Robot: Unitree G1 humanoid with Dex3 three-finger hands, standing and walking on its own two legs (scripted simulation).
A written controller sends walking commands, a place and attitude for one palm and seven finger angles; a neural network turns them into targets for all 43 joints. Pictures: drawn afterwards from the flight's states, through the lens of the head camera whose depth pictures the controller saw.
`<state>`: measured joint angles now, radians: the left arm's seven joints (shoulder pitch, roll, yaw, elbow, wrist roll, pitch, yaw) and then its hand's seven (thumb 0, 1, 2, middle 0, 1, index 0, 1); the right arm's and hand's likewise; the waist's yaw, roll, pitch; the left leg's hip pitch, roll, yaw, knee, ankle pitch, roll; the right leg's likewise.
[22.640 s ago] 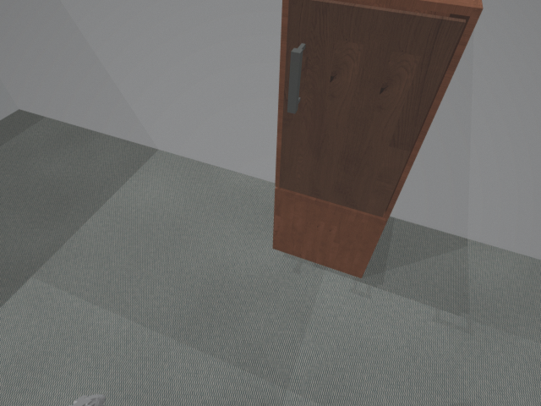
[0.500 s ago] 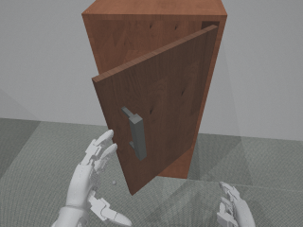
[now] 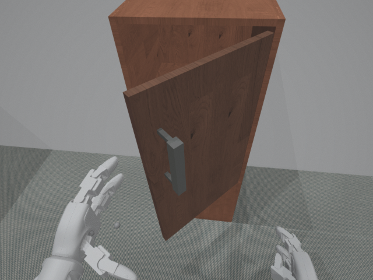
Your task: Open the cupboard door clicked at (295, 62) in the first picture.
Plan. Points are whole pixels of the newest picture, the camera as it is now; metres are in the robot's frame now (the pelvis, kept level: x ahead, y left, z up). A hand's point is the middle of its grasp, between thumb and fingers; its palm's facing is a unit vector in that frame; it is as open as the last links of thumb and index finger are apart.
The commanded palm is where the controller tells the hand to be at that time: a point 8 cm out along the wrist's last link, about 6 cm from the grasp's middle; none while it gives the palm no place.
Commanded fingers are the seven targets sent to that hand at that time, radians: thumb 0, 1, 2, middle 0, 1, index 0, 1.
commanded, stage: draw the hand back to the body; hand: left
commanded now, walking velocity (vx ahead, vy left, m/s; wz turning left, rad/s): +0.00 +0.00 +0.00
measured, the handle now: (171, 162) +0.33 +0.06 +0.11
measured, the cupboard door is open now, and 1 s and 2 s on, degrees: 46 46 46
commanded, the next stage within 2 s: step back with the hand held close in 1.34 s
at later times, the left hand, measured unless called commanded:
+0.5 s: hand (64, 215) +0.19 +0.21 +0.15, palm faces +0.23 -0.92 -0.31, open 14.5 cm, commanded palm +0.14 +0.26 +0.17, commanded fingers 0.00 0.13 0.57 -0.17 -0.30 -0.17 -0.30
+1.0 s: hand (19, 185) +0.21 +0.28 +0.19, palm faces +0.43 -0.80 -0.42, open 8.7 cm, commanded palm +0.16 +0.32 +0.20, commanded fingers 0.00 0.90 0.90 -0.20 -0.30 -0.20 -0.30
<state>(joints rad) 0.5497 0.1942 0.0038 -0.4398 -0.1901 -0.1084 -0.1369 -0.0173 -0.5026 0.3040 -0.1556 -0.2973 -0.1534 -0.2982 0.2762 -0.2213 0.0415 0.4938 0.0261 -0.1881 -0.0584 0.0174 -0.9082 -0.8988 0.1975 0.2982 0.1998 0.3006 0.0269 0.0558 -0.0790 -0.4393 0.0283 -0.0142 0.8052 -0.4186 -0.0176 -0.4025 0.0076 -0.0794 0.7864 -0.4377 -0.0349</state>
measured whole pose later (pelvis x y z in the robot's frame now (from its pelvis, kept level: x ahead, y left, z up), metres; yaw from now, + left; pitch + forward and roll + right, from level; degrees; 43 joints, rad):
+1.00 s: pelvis +0.02 +0.02 +0.04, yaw -2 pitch -4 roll -1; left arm 0.47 0.35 0.33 -0.39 -0.05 -0.08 0.12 0.00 0.66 0.80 -0.20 -0.30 -0.20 -0.30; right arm 0.18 -0.22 0.02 0.65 -0.01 -0.10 -0.09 0.02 -0.91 -0.90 0.20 0.30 0.20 0.30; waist 0.08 0.05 0.02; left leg -0.08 0.01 0.03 0.41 -0.26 0.01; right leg -0.05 0.01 -0.04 0.37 -0.25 -0.01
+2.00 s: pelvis -0.06 +0.04 +0.03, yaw -3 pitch +0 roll -1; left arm 0.57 0.44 0.40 -0.52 -0.02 -0.16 0.14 0.01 0.88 0.90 -0.22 -0.30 -0.21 -0.30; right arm 0.19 -0.22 -0.01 0.54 0.01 -0.02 -0.09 0.01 -0.91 -0.90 0.20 0.30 0.20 0.30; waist 0.00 0.00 0.05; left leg -0.33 0.02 0.05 0.52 -0.19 0.03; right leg -0.30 0.00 -0.02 0.47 -0.17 0.01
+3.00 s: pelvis -0.24 +0.04 +0.03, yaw -5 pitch +0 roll +0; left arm 0.58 0.47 0.44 -0.54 -0.04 -0.18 0.15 0.01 0.88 0.90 -0.22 -0.30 -0.21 -0.30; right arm 0.22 -0.19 0.01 0.61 -0.01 -0.17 -0.07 0.01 -0.91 -0.90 0.20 0.30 0.20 0.30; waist -0.04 -0.06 0.02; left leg -0.33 -0.02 0.05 0.40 -0.08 0.05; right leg -0.24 0.04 -0.02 0.64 -0.46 0.00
